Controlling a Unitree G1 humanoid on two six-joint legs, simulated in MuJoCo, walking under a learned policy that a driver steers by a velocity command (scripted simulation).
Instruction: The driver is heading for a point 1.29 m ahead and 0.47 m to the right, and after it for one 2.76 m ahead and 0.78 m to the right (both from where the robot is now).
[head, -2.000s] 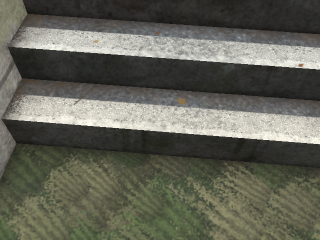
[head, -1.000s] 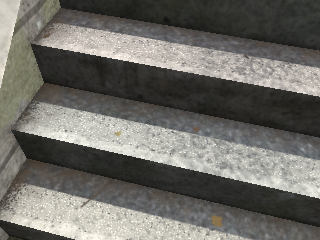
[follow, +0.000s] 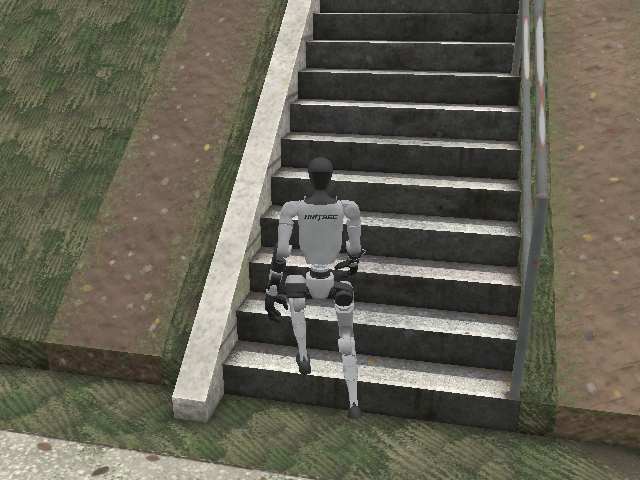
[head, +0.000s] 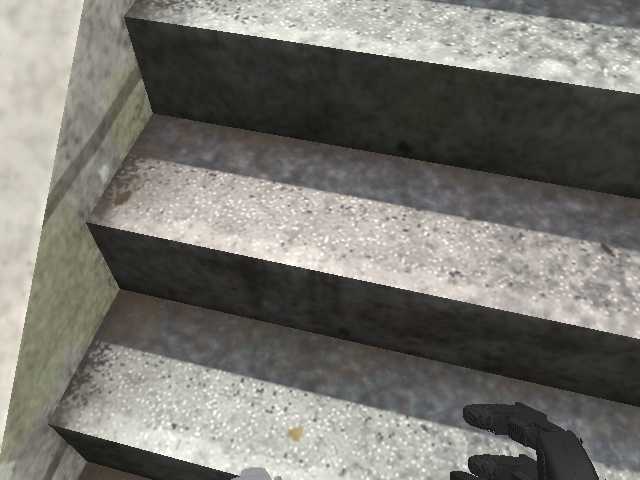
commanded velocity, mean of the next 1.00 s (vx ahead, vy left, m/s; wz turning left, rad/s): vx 0.50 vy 0.00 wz -0.50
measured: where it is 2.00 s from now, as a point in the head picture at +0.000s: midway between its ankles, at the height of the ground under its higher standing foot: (583, 11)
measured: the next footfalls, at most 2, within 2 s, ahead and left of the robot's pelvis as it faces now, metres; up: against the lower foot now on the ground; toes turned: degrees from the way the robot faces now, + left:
right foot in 0.54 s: +0.39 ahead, -0.10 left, +0.19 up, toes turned -12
left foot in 0.94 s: +0.69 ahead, +0.08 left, +0.38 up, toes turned -28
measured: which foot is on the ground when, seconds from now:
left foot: down 0.00-0.60, up 0.62-0.92, down 0.94-1.00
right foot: up 0.00-0.52, down 0.54-0.98, up 1.00-1.00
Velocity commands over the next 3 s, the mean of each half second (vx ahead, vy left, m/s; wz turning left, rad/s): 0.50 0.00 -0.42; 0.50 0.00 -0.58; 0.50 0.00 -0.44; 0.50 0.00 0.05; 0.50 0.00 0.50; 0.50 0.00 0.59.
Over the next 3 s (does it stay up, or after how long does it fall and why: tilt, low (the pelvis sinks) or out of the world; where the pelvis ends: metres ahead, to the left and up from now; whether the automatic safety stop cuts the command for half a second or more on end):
stays up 1.33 -0.58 1.09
